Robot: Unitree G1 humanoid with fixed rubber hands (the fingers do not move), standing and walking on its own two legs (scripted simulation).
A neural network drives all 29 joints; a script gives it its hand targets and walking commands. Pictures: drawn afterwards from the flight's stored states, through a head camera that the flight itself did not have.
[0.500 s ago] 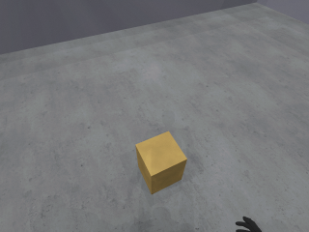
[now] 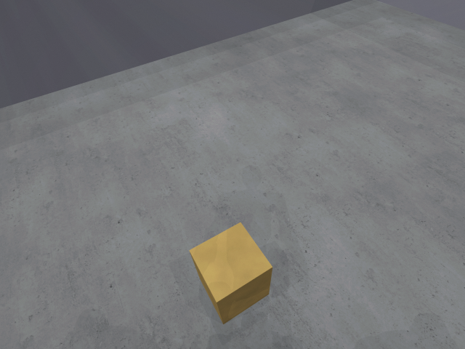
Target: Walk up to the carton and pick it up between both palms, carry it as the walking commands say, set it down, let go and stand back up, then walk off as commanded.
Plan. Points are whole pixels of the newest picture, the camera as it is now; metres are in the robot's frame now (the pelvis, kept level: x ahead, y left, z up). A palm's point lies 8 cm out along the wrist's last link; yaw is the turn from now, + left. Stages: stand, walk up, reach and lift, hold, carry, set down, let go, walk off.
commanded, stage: walk up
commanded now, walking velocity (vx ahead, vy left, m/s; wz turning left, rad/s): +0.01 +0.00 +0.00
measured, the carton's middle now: (231, 273) +0.50 +0.08 -0.63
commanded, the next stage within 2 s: none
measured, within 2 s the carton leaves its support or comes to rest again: neither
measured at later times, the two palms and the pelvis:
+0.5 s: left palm out of the picture +0.00 +0.24 -0.15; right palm out of the picture +0.02 -0.20 -0.14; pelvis +0.02 +0.02 +0.00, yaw +0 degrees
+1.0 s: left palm out of the picture +0.01 +0.25 -0.15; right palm out of the picture -0.01 -0.16 -0.14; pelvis +0.03 +0.04 +0.00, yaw +0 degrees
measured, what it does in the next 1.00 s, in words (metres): shifts its weight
